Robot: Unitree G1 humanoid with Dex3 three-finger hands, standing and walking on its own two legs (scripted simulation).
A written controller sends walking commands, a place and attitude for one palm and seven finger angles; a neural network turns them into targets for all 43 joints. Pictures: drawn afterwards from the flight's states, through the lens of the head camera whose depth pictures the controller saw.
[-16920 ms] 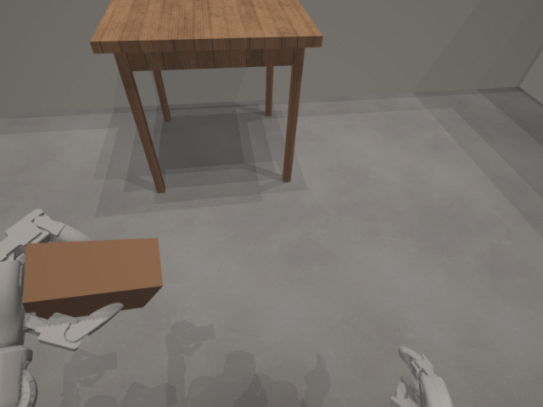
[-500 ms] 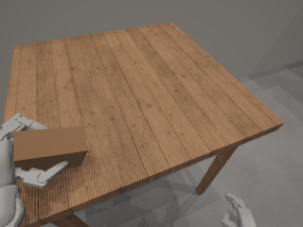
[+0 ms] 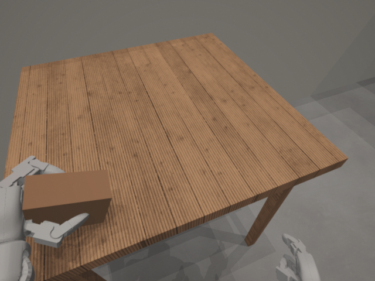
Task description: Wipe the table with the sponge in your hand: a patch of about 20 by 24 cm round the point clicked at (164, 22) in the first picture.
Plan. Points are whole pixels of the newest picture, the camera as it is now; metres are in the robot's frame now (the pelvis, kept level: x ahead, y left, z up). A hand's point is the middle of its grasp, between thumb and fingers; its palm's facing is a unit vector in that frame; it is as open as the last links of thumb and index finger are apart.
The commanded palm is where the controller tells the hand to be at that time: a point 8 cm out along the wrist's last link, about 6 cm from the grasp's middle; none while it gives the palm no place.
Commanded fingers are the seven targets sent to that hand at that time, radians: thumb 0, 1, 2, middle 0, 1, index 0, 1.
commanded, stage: come to a stop and stand still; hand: left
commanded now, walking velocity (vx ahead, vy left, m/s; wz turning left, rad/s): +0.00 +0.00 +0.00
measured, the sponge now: (82, 200) +0.22 +0.21 +0.11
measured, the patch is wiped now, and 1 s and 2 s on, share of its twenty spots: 0.00 0.00 0.00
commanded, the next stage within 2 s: look again from close up in 0.24 s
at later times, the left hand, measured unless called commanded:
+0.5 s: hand (20, 167) +0.24 +0.29 +0.18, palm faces +0.45 -0.80 -0.40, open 9.9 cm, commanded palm +0.16 +0.29 +0.17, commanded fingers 0.00 0.10 1.30 -1.20 -1.60 -1.20 -1.60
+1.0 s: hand (12, 194) +0.20 +0.29 +0.17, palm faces +0.37 -0.84 -0.39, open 9.9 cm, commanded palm +0.13 +0.32 +0.17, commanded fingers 0.00 0.10 1.30 -1.20 -1.60 -1.20 -1.60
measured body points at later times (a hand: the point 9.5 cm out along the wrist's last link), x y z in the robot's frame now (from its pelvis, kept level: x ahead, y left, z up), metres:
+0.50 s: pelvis -0.01 +0.02 -0.01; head +0.02 +0.03 +0.44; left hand +0.21 +0.33 +0.21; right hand +0.15 -0.22 -0.08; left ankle +0.02 +0.13 -0.74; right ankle -0.02 -0.08 -0.74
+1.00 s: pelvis -0.03 +0.05 -0.01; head +0.01 +0.07 +0.44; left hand +0.17 +0.33 +0.19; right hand +0.18 -0.15 -0.07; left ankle +0.03 +0.13 -0.74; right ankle -0.02 -0.07 -0.74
